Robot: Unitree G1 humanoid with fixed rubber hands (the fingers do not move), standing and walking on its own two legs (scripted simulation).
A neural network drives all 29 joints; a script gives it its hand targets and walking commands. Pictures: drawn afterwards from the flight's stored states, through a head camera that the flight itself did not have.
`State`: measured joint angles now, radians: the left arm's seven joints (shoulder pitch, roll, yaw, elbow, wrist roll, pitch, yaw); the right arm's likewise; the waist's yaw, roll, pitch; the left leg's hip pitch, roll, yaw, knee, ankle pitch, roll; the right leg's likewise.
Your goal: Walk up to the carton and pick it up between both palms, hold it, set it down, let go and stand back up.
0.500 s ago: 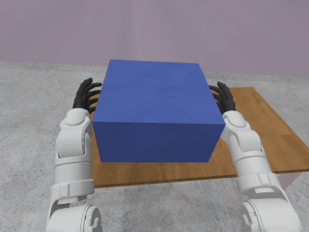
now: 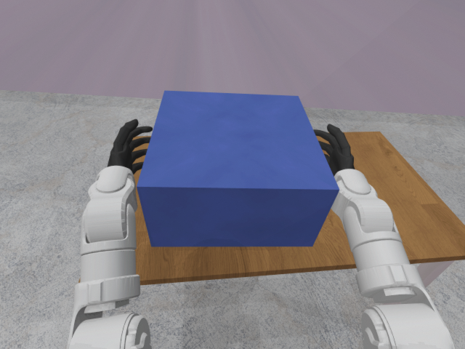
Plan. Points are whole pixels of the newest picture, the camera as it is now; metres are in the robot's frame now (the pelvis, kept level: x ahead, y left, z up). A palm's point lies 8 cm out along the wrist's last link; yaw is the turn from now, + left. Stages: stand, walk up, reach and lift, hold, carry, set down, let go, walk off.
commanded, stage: hold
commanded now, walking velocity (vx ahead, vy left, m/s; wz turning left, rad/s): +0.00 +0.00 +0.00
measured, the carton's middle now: (233, 162) +0.40 +0.00 +0.15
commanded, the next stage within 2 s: none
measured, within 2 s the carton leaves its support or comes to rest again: neither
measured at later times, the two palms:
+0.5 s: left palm (121, 172) +0.35 +0.18 +0.17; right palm (338, 172) +0.35 -0.18 +0.17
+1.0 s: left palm (120, 166) +0.35 +0.18 +0.18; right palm (340, 173) +0.35 -0.18 +0.17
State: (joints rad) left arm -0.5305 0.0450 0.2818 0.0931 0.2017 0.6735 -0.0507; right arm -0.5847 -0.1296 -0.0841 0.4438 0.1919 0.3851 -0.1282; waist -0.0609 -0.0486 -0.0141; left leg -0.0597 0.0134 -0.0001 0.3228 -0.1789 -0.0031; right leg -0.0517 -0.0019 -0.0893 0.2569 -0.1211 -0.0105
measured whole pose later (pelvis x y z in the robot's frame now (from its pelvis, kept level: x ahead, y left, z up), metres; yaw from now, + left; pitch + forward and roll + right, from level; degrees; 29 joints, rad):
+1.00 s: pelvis -0.01 +0.00 +0.00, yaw -1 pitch -6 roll -1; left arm -0.55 0.03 0.29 0.10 0.23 0.67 -0.06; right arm -0.58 -0.13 -0.08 0.48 0.18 0.34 -0.12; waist -0.06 -0.05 0.00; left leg -0.04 0.01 0.01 0.31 -0.17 0.01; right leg -0.04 -0.01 -0.08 0.25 -0.11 -0.01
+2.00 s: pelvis +0.00 +0.00 +0.00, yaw +0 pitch -6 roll -1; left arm -0.54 0.03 0.29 0.09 0.23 0.67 -0.05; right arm -0.58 -0.13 -0.08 0.47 0.19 0.34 -0.12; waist -0.06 -0.05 0.00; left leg -0.04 0.01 0.01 0.31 -0.17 0.00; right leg -0.03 -0.01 -0.08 0.25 -0.11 -0.01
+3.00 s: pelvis +0.00 +0.00 +0.00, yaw +0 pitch -5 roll -1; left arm -0.51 0.03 0.29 0.09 0.20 0.67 -0.05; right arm -0.58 -0.13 -0.08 0.44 0.19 0.39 -0.13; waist -0.06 -0.04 -0.01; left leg -0.05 0.01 0.00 0.32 -0.17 0.00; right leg -0.05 0.00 -0.08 0.25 -0.11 -0.01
